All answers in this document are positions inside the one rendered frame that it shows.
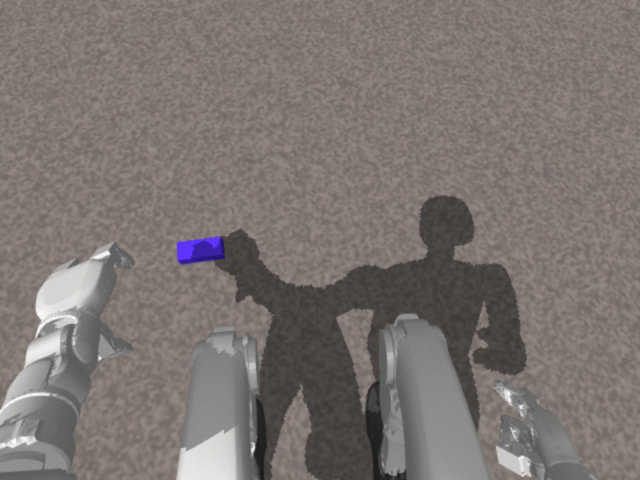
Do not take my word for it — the right robot hand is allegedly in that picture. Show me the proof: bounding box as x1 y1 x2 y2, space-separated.
494 380 581 480

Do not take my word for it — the right robot arm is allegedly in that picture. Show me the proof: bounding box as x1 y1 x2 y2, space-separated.
544 462 597 480

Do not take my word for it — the right robot foot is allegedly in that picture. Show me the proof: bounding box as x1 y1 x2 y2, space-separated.
366 381 406 480

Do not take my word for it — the left robot hand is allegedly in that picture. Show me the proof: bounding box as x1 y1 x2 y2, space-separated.
35 241 135 361

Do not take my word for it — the small box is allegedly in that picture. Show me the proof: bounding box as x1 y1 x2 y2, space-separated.
177 237 225 264

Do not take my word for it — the left robot arm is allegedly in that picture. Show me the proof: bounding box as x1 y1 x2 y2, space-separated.
0 310 101 480

